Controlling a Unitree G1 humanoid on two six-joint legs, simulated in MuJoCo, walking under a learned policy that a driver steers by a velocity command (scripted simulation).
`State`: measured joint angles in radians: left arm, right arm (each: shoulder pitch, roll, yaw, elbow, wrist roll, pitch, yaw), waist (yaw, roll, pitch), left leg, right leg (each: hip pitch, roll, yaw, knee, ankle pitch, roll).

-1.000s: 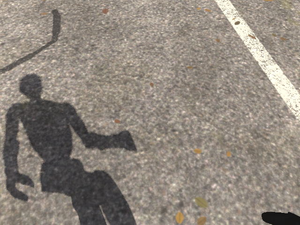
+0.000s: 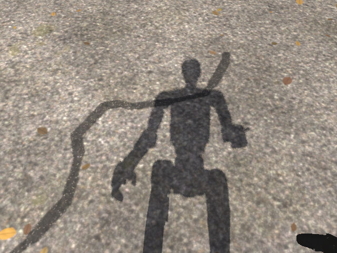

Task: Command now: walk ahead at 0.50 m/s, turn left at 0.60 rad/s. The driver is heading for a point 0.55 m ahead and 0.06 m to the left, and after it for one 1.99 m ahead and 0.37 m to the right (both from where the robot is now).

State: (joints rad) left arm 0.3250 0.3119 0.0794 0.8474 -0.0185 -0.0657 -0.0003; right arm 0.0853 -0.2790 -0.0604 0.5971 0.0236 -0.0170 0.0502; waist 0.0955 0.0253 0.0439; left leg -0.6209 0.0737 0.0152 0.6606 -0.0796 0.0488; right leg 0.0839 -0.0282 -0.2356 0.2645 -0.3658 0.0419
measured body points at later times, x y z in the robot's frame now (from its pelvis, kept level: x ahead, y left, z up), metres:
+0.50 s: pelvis +0.29 +0.03 +0.00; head +0.32 +0.05 +0.45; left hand +0.47 +0.31 -0.08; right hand +0.39 -0.24 -0.10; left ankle +0.16 +0.11 -0.73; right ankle +0.49 -0.06 -0.71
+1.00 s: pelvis +0.35 +0.06 +0.00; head +0.37 +0.08 +0.45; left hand +0.48 +0.35 -0.11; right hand +0.45 -0.23 -0.10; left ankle +0.34 +0.17 -0.73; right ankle +0.47 -0.06 -0.71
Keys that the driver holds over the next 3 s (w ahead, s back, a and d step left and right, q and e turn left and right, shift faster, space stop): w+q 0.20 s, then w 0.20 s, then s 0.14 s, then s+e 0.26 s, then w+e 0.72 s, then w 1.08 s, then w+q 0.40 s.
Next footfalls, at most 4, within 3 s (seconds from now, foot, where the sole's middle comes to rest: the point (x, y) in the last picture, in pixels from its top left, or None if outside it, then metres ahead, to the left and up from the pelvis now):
0.06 left None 0.20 0.11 -0.77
0.52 right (199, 233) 0.53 -0.04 -0.77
0.96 left None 0.38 0.18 -0.77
1.50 right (228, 228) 0.56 -0.16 -0.77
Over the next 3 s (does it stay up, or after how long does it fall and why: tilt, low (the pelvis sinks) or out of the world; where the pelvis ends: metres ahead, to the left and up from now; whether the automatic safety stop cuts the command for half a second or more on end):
stays up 1.22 -0.40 0.00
